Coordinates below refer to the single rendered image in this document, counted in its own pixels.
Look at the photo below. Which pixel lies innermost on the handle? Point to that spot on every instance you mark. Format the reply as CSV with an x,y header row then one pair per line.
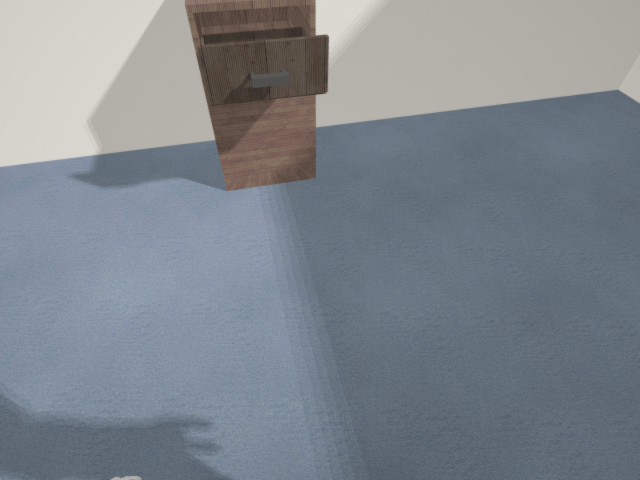
x,y
270,79

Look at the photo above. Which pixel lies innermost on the drawer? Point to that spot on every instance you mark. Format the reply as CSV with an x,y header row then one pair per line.
x,y
228,58

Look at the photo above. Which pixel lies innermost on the cabinet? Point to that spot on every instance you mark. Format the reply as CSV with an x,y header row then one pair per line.
x,y
262,142

